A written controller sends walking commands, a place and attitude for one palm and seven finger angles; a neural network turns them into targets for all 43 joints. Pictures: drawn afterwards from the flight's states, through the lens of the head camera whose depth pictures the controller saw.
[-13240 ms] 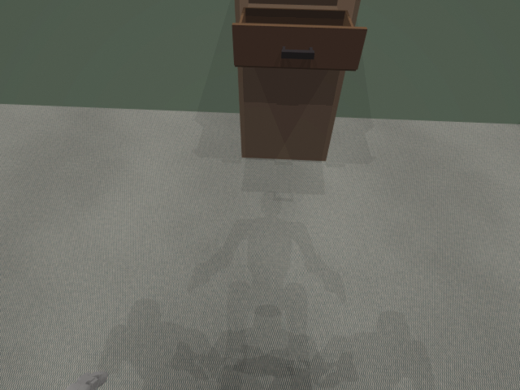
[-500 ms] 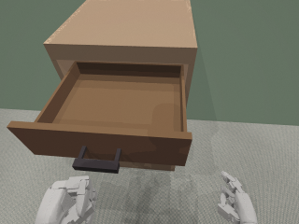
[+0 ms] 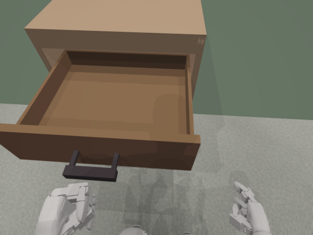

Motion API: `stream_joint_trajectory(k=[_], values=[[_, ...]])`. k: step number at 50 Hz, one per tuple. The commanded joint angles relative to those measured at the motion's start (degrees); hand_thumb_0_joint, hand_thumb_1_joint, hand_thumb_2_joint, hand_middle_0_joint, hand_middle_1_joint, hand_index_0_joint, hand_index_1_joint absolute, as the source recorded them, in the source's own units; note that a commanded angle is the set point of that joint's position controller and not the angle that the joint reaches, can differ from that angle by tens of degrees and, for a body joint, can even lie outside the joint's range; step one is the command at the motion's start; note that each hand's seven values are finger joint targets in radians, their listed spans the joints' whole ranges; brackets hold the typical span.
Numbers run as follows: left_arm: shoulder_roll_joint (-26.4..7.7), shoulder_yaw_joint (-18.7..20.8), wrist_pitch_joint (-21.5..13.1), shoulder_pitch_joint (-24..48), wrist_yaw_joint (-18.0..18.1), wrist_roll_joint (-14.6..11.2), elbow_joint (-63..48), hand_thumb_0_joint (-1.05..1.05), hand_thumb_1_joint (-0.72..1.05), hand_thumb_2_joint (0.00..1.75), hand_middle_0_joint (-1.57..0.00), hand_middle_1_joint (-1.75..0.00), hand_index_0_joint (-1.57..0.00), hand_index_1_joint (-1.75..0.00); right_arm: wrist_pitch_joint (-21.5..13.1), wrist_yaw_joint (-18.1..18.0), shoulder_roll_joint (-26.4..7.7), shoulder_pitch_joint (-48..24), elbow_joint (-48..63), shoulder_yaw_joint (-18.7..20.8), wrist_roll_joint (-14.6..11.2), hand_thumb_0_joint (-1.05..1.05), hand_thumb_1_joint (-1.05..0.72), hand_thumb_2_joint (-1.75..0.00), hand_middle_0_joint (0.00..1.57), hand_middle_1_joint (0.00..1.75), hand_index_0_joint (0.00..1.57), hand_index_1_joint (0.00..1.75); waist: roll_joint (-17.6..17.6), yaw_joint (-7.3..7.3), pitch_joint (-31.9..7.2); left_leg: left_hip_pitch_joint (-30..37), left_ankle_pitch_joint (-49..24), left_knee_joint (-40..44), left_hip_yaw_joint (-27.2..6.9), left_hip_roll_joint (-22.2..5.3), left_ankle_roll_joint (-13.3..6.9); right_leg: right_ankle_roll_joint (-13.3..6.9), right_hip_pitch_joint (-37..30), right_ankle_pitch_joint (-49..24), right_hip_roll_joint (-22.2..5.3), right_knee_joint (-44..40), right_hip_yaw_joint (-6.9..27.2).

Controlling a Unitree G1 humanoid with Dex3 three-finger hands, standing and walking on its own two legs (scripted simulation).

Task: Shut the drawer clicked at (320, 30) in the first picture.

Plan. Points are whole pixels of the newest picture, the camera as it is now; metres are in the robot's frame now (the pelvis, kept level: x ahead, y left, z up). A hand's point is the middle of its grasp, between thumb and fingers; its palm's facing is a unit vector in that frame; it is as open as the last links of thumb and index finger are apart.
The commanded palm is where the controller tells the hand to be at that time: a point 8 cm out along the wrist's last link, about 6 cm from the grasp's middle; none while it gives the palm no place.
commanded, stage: bring the fist close to the handle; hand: left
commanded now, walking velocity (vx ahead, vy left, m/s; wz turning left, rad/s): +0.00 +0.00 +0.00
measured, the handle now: (93, 164) +0.26 +0.16 +0.07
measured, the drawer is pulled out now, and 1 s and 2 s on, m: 0.30 0.29 0.19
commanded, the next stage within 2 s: push the drawer shut in 0.50 s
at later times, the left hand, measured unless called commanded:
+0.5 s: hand (96, 209) +0.17 +0.13 +0.07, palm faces -0.02 -1.00 +0.01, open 3.2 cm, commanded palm +0.13 +0.19 +0.07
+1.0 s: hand (96, 200) +0.19 +0.14 +0.06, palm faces -0.05 -1.00 -0.01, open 2.9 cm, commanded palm +0.18 +0.19 +0.07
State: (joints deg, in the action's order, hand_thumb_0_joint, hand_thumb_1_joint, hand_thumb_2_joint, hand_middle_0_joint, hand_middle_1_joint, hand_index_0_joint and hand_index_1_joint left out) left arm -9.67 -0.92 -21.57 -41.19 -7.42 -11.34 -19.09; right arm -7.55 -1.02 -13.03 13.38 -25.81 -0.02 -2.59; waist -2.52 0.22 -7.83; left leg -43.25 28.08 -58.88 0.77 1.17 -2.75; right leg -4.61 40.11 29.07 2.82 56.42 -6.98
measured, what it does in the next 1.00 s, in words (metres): stands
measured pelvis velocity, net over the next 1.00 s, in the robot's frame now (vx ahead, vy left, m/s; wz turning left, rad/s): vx -0.01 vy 0.02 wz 0.00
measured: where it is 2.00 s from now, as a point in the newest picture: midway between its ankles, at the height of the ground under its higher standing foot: outside the picture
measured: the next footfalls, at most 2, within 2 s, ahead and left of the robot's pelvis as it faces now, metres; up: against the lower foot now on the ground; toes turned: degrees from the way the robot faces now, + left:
none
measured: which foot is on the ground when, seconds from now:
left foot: down 0.00-1.00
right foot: down 0.00-1.00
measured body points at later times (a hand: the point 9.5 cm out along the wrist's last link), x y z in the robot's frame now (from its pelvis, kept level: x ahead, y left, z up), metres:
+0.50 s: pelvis +0.00 +0.02 -0.01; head +0.05 +0.02 +0.44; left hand +0.17 +0.19 +0.07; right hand +0.18 -0.20 -0.08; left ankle +0.01 +0.09 -0.67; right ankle -0.01 -0.07 -0.67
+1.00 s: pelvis -0.01 +0.02 -0.01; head +0.04 +0.03 +0.44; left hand +0.19 +0.19 +0.07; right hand +0.17 -0.20 -0.08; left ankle +0.01 +0.09 -0.67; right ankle -0.01 -0.07 -0.67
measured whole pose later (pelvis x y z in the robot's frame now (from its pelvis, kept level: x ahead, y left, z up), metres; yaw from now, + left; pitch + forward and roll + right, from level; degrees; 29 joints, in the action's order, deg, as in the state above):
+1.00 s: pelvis -0.01 +0.02 -0.01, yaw +0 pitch +14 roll -3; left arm -10.7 -7.2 -17.5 -33.2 0.0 -7.0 -18.6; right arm -3.2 -0.2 -13.7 15.8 -21.8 -2.4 -1.5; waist -2.9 1.1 -8.5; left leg -47.3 29.3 -63.0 1.2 1.8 -4.7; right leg -2.9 43.6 29.8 2.0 59.7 -6.8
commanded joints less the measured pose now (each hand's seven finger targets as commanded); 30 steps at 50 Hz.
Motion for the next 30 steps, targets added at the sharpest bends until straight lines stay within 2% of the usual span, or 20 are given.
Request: stream_joint_trajectory(k=[1, 2, 3, 4, 5, 6, 8, 9, 13, 14, 15, 16, 18, 20, 21, 23, 25, 28, 30], values=[[-2.19, 0.53, -4.3, -1.38, -0.39, -0.25, -10.78, 0.0, 0.9, 0.9, -1.4, -1.6, -1.4, -1.6, -2.76, -0.26, -6.22, -3.37, 10.23, 2.6, -0.35, 0.0, -0.9, -0.9, 0.2, 0.3, 0.2, 0.3, 2.15, 0.85, -9.13, 4.23, -14.79, 5.54, -3.15, -0.71, 0.17, 3.72, -6.26, -17.6, -2.87, -8.42, 7.92], [-1.89, -0.09, -4.07, -0.86, -0.34, -0.22, -10.41, 0.0, 0.9, 0.9, -1.4, -1.6, -1.4, -1.6, -2.76, -0.2, -6.24, -3.46, 10.38, 2.59, -0.33, 0.0, -0.9, -0.9, 0.2, 0.3, 0.2, 0.3, 1.75, 0.99, -9.0, 4.23, -14.88, 5.47, -3.32, -0.77, 0.15, 3.69, -5.51, -17.51, -2.78, -8.07, 7.57], [-3.2, 1.25, -3.89, -0.34, 0.34, 0.36, -9.4, 0.0, 0.9, 0.9, -1.4, -1.6, -1.4, -1.6, -2.41, -0.31, -6.4, -3.42, 9.95, 2.7, -0.27, 0.0, -0.9, -0.9, 0.2, 0.3, 0.2, 0.3, 2.41, 0.73, -8.77, 4.2, -15.21, 5.47, -3.55, -0.88, 0.18, 3.44, -5.25, -17.1, -2.5, -7.81, 7.31], [-1.31, -0.96, -3.99, -0.84, 0.52, 0.6, -10.33, 0.0, 0.9, 0.9, -1.4, -1.6, -1.4, -1.6, -2.37, -0.19, -6.28, -3.23, 10.48, 2.64, -0.11, 0.0, -0.9, -0.9, 0.2, 0.3, 0.2, 0.3, 1.25, 0.8, -9.21, 5.14, -16.12, 5.56, -3.48, -0.93, 0.15, 3.31, -4.61, -17.91, -2.34, -7.1, 6.64], [-0.93, -1.7, -3.88, -1.34, 0.75, 0.71, -10.34, 0.0, 0.9, 0.9, -1.4, -1.6, -1.4, -1.6, -2.35, 0.1, -6.11, -2.93, 10.89, 2.66, -0.03, 0.0, -0.9, -0.9, 0.2, 0.3, 0.2, 0.3, 2.1, 0.81, -9.98, 4.73, -16.18, 5.48, -3.67, -0.91, 0.2, 3.33, -4.59, -17.86, -2.29, -6.48, 6.25], [-1.89, -0.37, -3.68, -2.28, 1.12, 0.68, -10.55, 0.0, 0.9, 0.9, -1.4, -1.6, -1.4, -1.6, -2.05, 0.13, -6.06, -3.21, 11.05, 2.86, -0.09, 0.0, -0.9, -0.9, 0.2, 0.3, 0.2, 0.3, 2.35, 0.14, -10.07, 4.45, -16.23, 5.68, -3.61, -0.99, 0.26, 3.17, -4.89, -17.6, -2.19, -6.4, 6.05], [-3.58, 0.42, -3.43, -1.72, 2.48, 1.67, -11.19, 0.0, 0.9, 0.9, -1.4, -1.6, -1.4, -1.6, -1.26, 0.03, -6.15, -3.19, 11.22, 2.73, -0.03, 0.0, -0.9, -0.9, 0.2, 0.3, 0.2, 0.3, 1.81, -0.11, -9.84, 4.95, -16.47, 5.98, -3.66, -1.04, 0.27, 2.89, -4.68, -17.06, -1.9, -6.16, 5.77], [-2.72, -0.55, -3.43, -1.46, 2.94, 1.79, -12.98, 0.0, 0.9, 0.9, -1.4, -1.6, -1.4, -1.6, -1.06, 0.16, -5.9, -3.08, 11.92, 2.54, 0.09, 0.0, -0.9, -0.9, 0.2, 0.3, 0.2, 0.3, 1.01, -0.16, -10.8, 5.31, -16.69, 6.18, -3.58, -0.97, 0.27, 2.81, -4.89, -17.0, -1.88, -5.68, 5.54], [-1.8, -2.0, -2.89, -0.79, 4.79, 2.83, -12.97, 0.0, 0.9, 0.9, -1.4, -1.6, -1.4, -1.6, -0.31, 0.28, -5.93, -3.01, 12.37, 2.36, 0.14, 0.0, -0.9, -0.9, 0.2, 0.3, 0.2, 0.3, 1.5, 0.34, -8.7, 5.45, -15.46, 6.57, -4.27, -1.39, 0.48, 2.65, -2.45, -14.29, -1.43, -5.43, 4.71], [-0.63, -3.33, -2.8, -0.97, 4.88, 2.91, -13.08, 0.0, 0.9, 0.9, -1.4, -1.6, -1.4, -1.6, -0.25, 0.4, -5.87, -2.74, 12.69, 2.22, 0.21, 0.0, -0.9, -0.9, 0.2, 0.3, 0.2, 0.3, 1.78, 0.74, -8.49, 5.58, -15.14, 6.59, -4.3, -1.43, 0.48, 2.7, -2.02, -14.06, -1.42, -5.36, 4.41], [-0.62, -3.59, -2.8, -1.2, 4.97, 2.98, -13.32, 0.0, 0.9, 0.9, -1.4, -1.6, -1.4, -1.6, -0.18, 0.49, -6.02, -2.52, 12.82, 2.3, 0.18, 0.0, -0.9, -0.9, 0.2, 0.3, 0.2, 0.3, 2.82, 0.74, -8.96, 5.4, -15.18, 6.71, -4.65, -1.51, 0.59, 2.71, -2.02, -13.73, -1.36, -5.0, 4.14], [0.15, -4.41, -2.58, -2.28, 4.9, 2.98, -13.04, 0.0, 0.9, 0.9, -1.4, -1.6, -1.4, -1.6, -0.11, 0.58, -6.03, -2.7, 13.16, 2.27, 0.17, 0.0, -0.9, -0.9, 0.2, 0.3, 0.2, 0.3, 2.16, 0.59, -8.68, 5.37, -14.86, 6.76, -4.64, -1.52, 0.65, 2.7, -1.73, -13.36, -1.33, -5.02, 4.16], [-0.82, -3.73, -1.96, -2.71, 5.1, 3.45, -12.2, 0.0, 0.9, 0.9, -1.4, -1.6, -1.4, -1.6, 0.28, 0.47, -6.25, -2.74, 13.17, 2.34, 0.26, 0.0, -0.9, -0.9, 0.2, 0.3, 0.2, 0.3, 3.75, 0.55, -8.48, 4.71, -14.09, 6.69, -4.82, -1.49, 0.6, 2.7, -1.87, -12.85, -1.31, -5.12, 4.22], [0.31, -6.08, -1.89, -2.88, 4.78, 3.83, -14.15, 0.0, 0.9, 0.9, -1.4, -1.6, -1.4, -1.6, 0.36, 0.7, -6.18, -2.4, 14.04, 2.12, 0.22, 0.0, -0.9, -0.9, 0.2, 0.3, 0.2, 0.3, 2.18, 0.81, -9.27, 5.38, -14.29, 6.74, -4.95, -1.55, 0.65, 2.7, -1.2, -12.44, -1.41, -4.59, 4.0], [-0.86, -4.54, -1.8, -2.78, 5.03, 3.76, -14.13, 0.0, 0.9, 0.9, -1.4, -1.6, -1.4, -1.6, 0.58, 0.62, -6.09, -2.22, 13.83, 2.31, 0.19, 0.0, -0.9, -0.9, 0.2, 0.3, 0.2, 0.3, 2.6, 0.56, -9.41, 5.2, -14.46, 6.67, -4.88, -1.56, 0.73, 2.68, -1.47, -12.66, -1.38, -4.57, 4.1], [-1.86, -4.32, -1.84, -2.58, 5.45, 4.35, -15.09, 0.0, 0.9, 0.9, -1.4, -1.6, -1.4, -1.6, 0.8, 0.56, -6.08, -2.3, 13.9, 2.22, 0.35, 0.0, -0.9, -0.9, 0.2, 0.3, 0.2, 0.3, 1.66, 0.44, -9.29, 5.44, -14.6, 6.58, -4.98, -1.59, 0.8, 2.54, -1.18, -12.5, -1.36, -4.38, 4.13], [-1.02, -4.83, -2.14, -3.48, 5.73, 4.21, -15.78, 0.0, 0.9, 0.9, -1.4, -1.6, -1.4, -1.6, 0.94, 0.74, -5.72, -2.31, 14.37, 2.12, 0.37, 0.0, -0.9, -0.9, 0.2, 0.3, 0.2, 0.3, 2.03, 0.29, -9.41, 5.27, -14.4, 6.58, -4.93, -1.55, 0.87, 2.51, -1.02, -12.11, -1.27, -4.16, 4.03], [-2.14, -3.25, -2.31, -3.4, 6.2, 4.16, -14.88, 0.0, 0.9, 0.9, -1.4, -1.6, -1.4, -1.6, 1.4, 0.71, -5.75, -2.44, 14.18, 2.13, 0.37, 0.0, -0.9, -0.9, 0.2, 0.3, 0.2, 0.3, 2.06, 0.17, -8.05, 4.33, -13.29, 6.53, -4.97, -1.49, 0.98, 2.37, -0.68, -11.2, -1.12, -4.43, 4.16], [-0.19, -5.26, -2.68, -2.98, 6.03, 3.93, -15.73, 0.0, 0.9, 0.9, -1.4, -1.6, -1.4, -1.6, 1.21, 0.89, -5.75, -2.43, 14.6, 1.9, 0.39, 0.0, -0.9, -0.9, 0.2, 0.3, 0.2, 0.3, 1.43, 0.66, -7.92, 4.47, -12.97, 6.52, -5.13, -1.49, 1.04, 2.43, 0.0, -10.59, -1.12, -4.08, 3.8]])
